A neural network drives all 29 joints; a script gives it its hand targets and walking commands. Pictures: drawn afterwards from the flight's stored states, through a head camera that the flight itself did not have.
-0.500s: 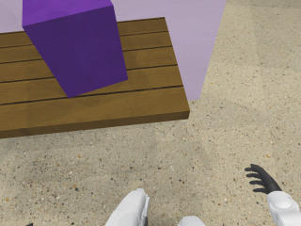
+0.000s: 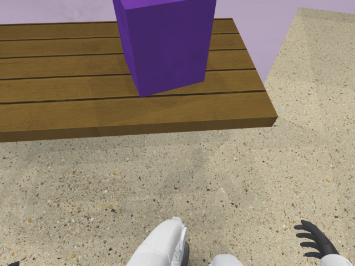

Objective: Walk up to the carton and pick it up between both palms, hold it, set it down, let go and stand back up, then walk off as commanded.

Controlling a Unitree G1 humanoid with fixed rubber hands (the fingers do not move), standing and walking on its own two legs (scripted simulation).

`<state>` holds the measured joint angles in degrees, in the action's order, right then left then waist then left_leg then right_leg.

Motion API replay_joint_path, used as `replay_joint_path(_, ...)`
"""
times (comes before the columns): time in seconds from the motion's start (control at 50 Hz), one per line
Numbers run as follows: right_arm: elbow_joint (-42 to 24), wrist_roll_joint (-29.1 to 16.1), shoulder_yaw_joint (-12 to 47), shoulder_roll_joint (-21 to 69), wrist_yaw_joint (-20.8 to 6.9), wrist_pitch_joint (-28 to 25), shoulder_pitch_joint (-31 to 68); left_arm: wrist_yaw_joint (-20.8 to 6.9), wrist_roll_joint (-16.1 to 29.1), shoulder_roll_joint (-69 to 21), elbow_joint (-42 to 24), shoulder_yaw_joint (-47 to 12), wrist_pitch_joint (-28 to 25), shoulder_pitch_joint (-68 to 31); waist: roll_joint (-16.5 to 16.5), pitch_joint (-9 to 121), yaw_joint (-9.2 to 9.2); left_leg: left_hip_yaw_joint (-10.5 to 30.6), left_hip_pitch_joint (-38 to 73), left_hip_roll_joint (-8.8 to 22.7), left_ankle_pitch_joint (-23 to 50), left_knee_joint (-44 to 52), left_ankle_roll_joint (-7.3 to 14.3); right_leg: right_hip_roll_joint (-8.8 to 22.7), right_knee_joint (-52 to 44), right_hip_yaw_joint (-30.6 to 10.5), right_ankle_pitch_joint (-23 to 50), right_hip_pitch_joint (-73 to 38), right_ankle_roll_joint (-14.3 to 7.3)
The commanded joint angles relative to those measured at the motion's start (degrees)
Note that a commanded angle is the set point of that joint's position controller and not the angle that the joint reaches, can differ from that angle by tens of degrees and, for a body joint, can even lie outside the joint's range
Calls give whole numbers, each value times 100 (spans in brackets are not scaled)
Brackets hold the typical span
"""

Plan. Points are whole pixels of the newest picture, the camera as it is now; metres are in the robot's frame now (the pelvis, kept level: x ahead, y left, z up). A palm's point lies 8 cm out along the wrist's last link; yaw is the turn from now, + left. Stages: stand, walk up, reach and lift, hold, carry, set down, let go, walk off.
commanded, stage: walk off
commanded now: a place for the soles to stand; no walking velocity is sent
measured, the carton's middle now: (161, 33) +0.68 +0.09 +0.13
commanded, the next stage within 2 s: none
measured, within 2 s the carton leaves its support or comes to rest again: neither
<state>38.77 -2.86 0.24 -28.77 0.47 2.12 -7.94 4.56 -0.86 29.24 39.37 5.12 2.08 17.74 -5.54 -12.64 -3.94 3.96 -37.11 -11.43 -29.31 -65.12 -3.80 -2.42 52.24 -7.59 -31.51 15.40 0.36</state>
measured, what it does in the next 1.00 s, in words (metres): walks backwards: left foot, then right foot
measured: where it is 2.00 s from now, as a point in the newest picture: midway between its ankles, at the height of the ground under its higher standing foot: outside the picture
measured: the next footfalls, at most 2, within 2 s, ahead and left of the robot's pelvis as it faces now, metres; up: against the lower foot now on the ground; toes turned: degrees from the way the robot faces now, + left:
left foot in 0.14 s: +0.04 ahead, +0.23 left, +0.00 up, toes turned -10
right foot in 0.70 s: -0.19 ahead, -0.09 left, +0.00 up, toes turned +8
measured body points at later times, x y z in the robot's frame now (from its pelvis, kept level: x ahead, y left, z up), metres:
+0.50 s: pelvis -0.16 +0.10 +0.02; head -0.08 +0.14 +0.46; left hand -0.02 +0.44 -0.10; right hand -0.04 -0.22 -0.04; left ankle +0.00 +0.24 -0.68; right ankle -0.15 -0.08 -0.61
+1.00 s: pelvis -0.45 -0.07 +0.00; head -0.45 -0.10 +0.45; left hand -0.37 +0.28 -0.06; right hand -0.33 -0.40 -0.10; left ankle -0.47 +0.10 -0.56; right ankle -0.24 -0.09 -0.67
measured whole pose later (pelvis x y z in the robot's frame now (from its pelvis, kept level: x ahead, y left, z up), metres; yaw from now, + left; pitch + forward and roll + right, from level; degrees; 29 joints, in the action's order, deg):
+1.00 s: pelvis -0.45 -0.07 +0.00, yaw +4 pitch -11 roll +6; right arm 42.1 -2.9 0.1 -26.5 3.1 1.7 -16.1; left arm -1.5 -0.9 25.4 39.4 7.6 4.8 15.3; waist 3.1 -9.9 -0.4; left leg 5.1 -26.9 -8.3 -33.4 -88.3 1.0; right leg -3.4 52.0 -2.3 -17.8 32.3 -2.7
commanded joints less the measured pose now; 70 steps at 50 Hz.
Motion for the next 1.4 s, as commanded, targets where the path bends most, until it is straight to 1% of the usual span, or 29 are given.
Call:
replay_joint_path(0.0,-278,201,-995,-1214,11,116,-965,46,-60,1604,-860,337,-264,-1900,2551,-189,1187,2679,495,1456,-1552,-1687,408,3005,-1994,-2271,3055,2509,-1592)
replay_joint_path(0.04,-29,172,-861,-895,-10,-205,-1775,8,-34,995,-804,174,-244,-1806,927,214,1616,2552,1404,1659,-670,3499,200,1566,1082,-370,3550,1471,-539)
replay_joint_path(0.08,-161,303,-865,-843,-8,-424,-915,-48,-11,535,-523,46,-223,-805,-1430,657,790,2695,2052,1455,4886,3350,-360,198,2083,-72,-719,2077,-341)
replay_joint_path(0.12,-178,415,-845,-867,88,-380,-547,-58,128,564,-426,172,-97,-240,-1078,1326,424,2875,2509,1987,6227,2587,307,-10,1953,-174,-677,2404,-375)
replay_joint_path(0.14,-299,437,-783,-1054,93,-351,-163,-99,204,621,-307,141,-67,246,-852,2062,117,2860,1995,2453,3858,3182,894,-79,1974,-141,-586,1837,-323)
replay_joint_path(0.16,-201,429,-865,-1350,93,-365,-537,-88,91,749,-420,137,10,-415,-1313,1898,538,3518,1443,2447,3779,3765,1174,-188,2683,-388,-410,1670,-318)
replay_joint_path(0.24,-171,458,-875,-1314,242,-353,-808,-246,52,1052,-239,281,-2,-728,-2037,1696,747,3587,2283,2176,2002,3998,974,-278,2390,-798,154,1767,-211)
replay_joint_path(0.42,13,373,-891,-1094,457,-448,-819,-431,-210,841,-145,390,217,212,-317,1917,503,3298,2883,2581,986,3955,1391,-287,2465,-629,608,1947,-169)
replay_joint_path(0.6,-146,494,-961,-1563,449,-205,461,-674,-225,756,92,579,278,1192,-1673,1341,-50,2475,-494,2702,-1684,4953,1209,-142,860,450,559,-811,-301)
replay_joint_path(0.66,-240,540,-787,-1163,562,-143,1154,-726,-266,777,446,787,206,2233,473,642,-1081,1067,-2337,1309,-1887,1717,731,53,-903,-387,-142,-1741,-468)
replay_joint_path(0.7,-98,356,-692,-775,639,-78,513,-642,-403,1461,-141,903,197,707,3045,-32,-635,805,-1701,-71,-1769,-2202,496,1533,-4044,-3722,-2650,1600,-572)
replay_joint_path(0.72,63,333,-807,-933,684,-92,-18,-585,-433,1466,-356,872,235,15,2571,55,-119,1175,-996,9,-1117,-2486,450,1583,-4013,-3278,-2174,2027,-454)
replay_joint_path(0.74,30,311,-854,-1197,626,-89,458,-553,-363,1843,-412,855,232,-149,2430,-172,-279,1319,-889,20,-958,-2682,466,1599,-4664,-4073,-3001,2600,-406)
replay_joint_path(0.84,946,264,-913,-1195,397,-23,-1938,-487,-366,1003,-624,721,191,-1554,2190,49,1055,57,1951,144,-209,-3469,668,1036,-3852,-1467,-1691,4290,425)
replay_joint_path(0.86,1024,316,-935,-1193,297,-14,-2189,-516,-355,961,-615,740,172,-1498,2221,331,1136,-366,2332,203,-112,-3271,574,1228,-3854,-1479,-2065,4195,-117)
replay_joint_path(0.92,1077,430,-942,-1077,90,-45,-2448,-534,-452,956,-602,705,121,-1311,2229,1096,1200,-1169,3462,146,-702,-1232,658,622,-4122,-667,-2123,3792,521)
replay_joint_path(0.98,1110,528,-921,-857,-28,-173,-3001,-513,-490,654,-550,773,103,-1159,1085,1568,1250,-1627,3757,472,-1690,2280,940,-351,-1507,1089,-262,2305,1401)
replay_joint_path(1.02,573,610,-721,-550,-25,-276,-2065,-401,-395,501,-483,689,21,-131,-1554,1246,823,307,1232,1798,-431,3960,1629,-360,3996,703,-624,1041,287)
replay_joint_path(1.06,44,707,-603,-1004,92,-319,-511,-347,-291,488,-751,476,-16,83,-855,504,243,3431,357,2972,-1058,4443,1655,-358,5362,-527,-762,2538,-46)
replay_joint_path(1.08,69,694,-584,-1056,102,-345,-793,-401,-189,647,-493,423,9,204,100,836,342,3481,1690,3141,-1336,5125,1340,-342,4551,-609,121,3268,-55)
replay_joint_path(1.12,198,613,-810,-1980,176,-473,27,-453,-167,999,-728,555,-6,-1028,-552,-116,552,5416,693,4129,-4507,6328,2175,482,4897,-978,939,3579,-71)
replay_joint_path(1.14,385,585,-726,-1880,147,-516,259,-421,-129,1164,-660,573,-147,-1346,221,-1003,460,4844,400,3665,-3552,5754,2086,568,4360,-1234,575,3713,-8)
replay_joint_path(1.16,392,573,-764,-1755,152,-626,-198,-455,-63,1149,-754,623,-230,-1438,-157,-1176,633,5241,774,4105,-2212,5312,2543,761,4697,-1328,-95,4104,111)
replay_joint_path(1.22,449,548,-669,-1527,18,-550,-552,-451,-83,1025,-369,657,-446,-551,17,-1004,420,3382,375,3123,-1975,4342,2244,495,2845,-698,-549,3071,90)
replay_joint_path(1.26,129,613,-571,-1516,-50,-493,410,-467,-82,853,95,697,-470,1154,47,-811,-608,1961,-2081,2374,-2531,3624,1534,607,882,-168,-100,119,-16)
replay_joint_path(1.3,50,724,-539,-926,-37,-434,696,-403,-57,743,821,724,-566,2653,1616,-602,-1263,321,-2511,1103,-999,429,864,468,-1153,-11,322,-1271,260)
replay_joint_path(1.32,-94,643,-532,-588,-41,-423,632,-324,-88,837,898,705,-627,2998,2824,-545,-1347,-166,-1996,224,-877,-1885,636,869,-2438,-1041,341,-571,151)
replay_joint_path(1.34,12,541,-538,-577,-105,-399,67,-302,-162,1069,724,688,-670,2566,2803,-233,-789,510,-1578,-4,-912,-2387,540,1436,-3009,-2682,-240,357,24)
replay_joint_path(1.38,185,495,-631,-727,-143,-339,-741,-247,-46,1158,360,625,-642,1503,1495,321,115,982,-1229,397,-547,-2082,651,1374,-3463,-3701,-1674,512,63)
